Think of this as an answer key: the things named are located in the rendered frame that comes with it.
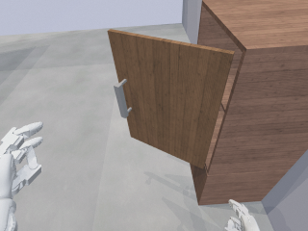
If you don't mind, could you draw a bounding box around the cupboard door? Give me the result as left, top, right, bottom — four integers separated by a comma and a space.
107, 29, 235, 169

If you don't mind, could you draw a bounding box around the left robot hand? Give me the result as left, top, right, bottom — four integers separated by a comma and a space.
0, 121, 43, 200

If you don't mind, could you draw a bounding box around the handle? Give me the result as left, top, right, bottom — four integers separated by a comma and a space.
114, 79, 132, 118

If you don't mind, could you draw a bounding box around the right robot hand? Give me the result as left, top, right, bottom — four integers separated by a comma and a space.
224, 199, 260, 231

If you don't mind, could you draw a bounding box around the robot left forearm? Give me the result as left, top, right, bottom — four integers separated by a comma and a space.
0, 198, 18, 231

